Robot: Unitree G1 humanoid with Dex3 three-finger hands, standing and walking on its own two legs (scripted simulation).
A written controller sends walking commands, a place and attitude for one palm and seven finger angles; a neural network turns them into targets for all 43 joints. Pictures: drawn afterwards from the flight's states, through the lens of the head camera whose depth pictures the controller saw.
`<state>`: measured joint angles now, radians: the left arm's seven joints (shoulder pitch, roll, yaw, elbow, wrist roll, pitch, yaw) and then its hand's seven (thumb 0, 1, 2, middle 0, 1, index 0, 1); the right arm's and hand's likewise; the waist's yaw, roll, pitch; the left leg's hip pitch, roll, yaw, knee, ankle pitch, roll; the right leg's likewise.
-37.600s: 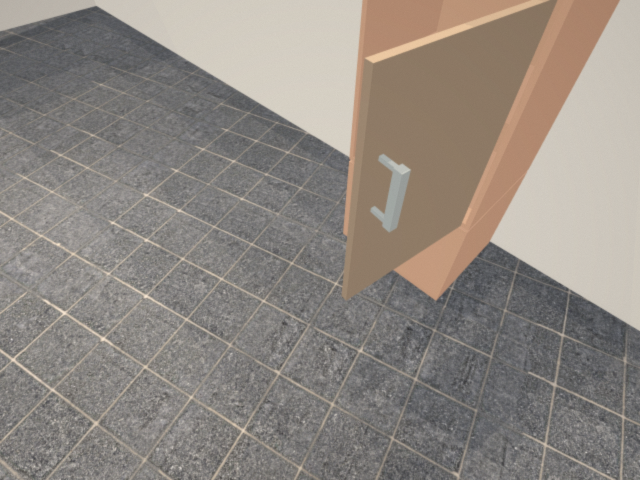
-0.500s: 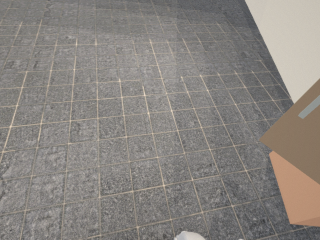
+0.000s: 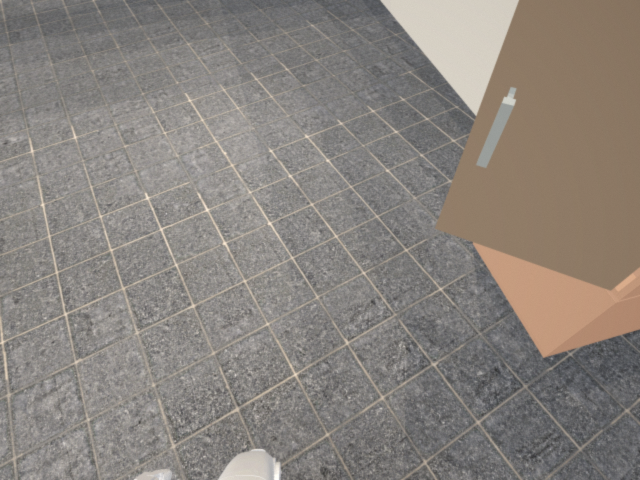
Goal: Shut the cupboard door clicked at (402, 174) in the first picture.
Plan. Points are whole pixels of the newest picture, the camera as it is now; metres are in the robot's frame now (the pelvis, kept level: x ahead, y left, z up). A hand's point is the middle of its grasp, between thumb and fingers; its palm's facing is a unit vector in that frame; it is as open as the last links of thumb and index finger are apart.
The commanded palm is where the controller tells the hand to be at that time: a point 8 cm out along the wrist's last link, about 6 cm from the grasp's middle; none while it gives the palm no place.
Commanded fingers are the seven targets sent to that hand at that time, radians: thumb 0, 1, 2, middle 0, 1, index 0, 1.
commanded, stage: turn to face it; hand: left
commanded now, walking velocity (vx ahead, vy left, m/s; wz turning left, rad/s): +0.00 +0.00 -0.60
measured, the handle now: (496, 128) +0.70 -0.30 +0.01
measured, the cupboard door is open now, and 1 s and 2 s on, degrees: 49 49 49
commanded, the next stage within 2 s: take the last steps up to it in 0.52 s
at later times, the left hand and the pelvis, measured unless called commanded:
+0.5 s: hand (188, 453) +0.17 +0.21 -0.16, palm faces -0.25 -0.94 -0.22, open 7.3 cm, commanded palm none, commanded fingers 0.00 0.90 0.90 -0.20 -0.30 -0.20 -0.30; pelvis +0.02 +0.03 +0.00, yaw -15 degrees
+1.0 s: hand (220, 461) +0.17 +0.16 -0.19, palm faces -0.37 -0.92 -0.13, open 7.3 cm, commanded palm none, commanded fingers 0.00 0.90 0.90 -0.20 -0.30 -0.20 -0.30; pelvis +0.07 +0.00 +0.00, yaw -23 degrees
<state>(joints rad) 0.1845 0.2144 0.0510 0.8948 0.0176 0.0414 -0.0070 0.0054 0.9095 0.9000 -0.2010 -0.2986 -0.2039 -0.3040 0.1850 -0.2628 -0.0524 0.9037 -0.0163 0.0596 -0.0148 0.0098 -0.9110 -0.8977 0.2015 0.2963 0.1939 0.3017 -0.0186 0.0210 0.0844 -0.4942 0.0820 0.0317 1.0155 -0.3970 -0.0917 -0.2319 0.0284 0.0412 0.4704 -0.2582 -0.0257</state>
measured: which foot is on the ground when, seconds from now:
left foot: up 0.00-0.14, down 0.16-0.56, up 0.58-0.88, down 0.90-1.00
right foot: down 0.00-0.16, up 0.18-0.54, down 0.56-0.90, up 0.92-1.00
